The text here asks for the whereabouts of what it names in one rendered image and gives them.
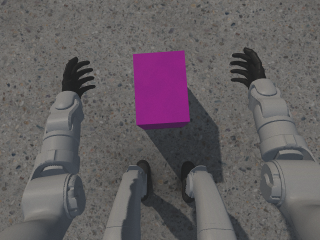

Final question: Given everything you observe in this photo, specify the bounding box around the robot left foot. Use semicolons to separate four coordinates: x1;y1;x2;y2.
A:
136;160;150;201

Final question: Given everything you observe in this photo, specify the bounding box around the robot right forearm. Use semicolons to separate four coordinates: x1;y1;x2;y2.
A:
248;78;320;166

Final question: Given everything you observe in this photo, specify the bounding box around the carton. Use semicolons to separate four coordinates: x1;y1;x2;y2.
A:
133;50;190;130

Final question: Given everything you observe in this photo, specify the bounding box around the robot left forearm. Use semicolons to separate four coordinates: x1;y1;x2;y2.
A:
21;91;85;219

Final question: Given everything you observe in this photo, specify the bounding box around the right robot hand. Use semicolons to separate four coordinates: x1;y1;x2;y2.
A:
230;47;266;89

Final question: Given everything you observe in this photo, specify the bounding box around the robot right upper arm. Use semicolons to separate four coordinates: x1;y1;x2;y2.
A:
260;159;320;240

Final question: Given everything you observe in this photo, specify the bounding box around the robot foot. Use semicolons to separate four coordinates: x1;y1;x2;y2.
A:
181;161;195;203
136;160;150;201

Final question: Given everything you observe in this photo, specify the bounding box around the left robot hand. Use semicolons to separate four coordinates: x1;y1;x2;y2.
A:
61;57;96;99

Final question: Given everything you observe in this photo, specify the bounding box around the robot right foot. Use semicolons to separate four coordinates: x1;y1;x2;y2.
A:
181;161;195;203

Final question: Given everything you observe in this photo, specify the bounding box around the robot left upper arm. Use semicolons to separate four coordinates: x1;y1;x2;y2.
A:
0;173;86;240

